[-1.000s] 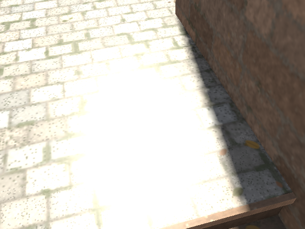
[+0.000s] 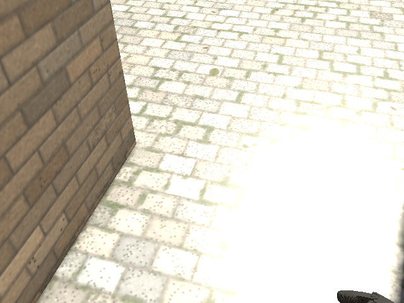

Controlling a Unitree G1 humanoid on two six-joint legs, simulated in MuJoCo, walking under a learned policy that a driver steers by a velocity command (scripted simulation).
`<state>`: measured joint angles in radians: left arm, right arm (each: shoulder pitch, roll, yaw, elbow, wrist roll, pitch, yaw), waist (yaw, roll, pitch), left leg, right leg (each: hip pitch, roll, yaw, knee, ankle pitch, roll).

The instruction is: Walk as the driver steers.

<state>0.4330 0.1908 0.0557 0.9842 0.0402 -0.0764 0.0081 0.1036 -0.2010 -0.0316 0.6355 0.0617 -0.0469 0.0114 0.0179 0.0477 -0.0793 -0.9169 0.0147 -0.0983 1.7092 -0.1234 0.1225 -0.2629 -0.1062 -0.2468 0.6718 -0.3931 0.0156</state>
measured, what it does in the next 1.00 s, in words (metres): walks ahead: left foot, then right foot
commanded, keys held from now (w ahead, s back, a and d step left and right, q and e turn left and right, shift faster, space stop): w+q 0.38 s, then w+e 0.62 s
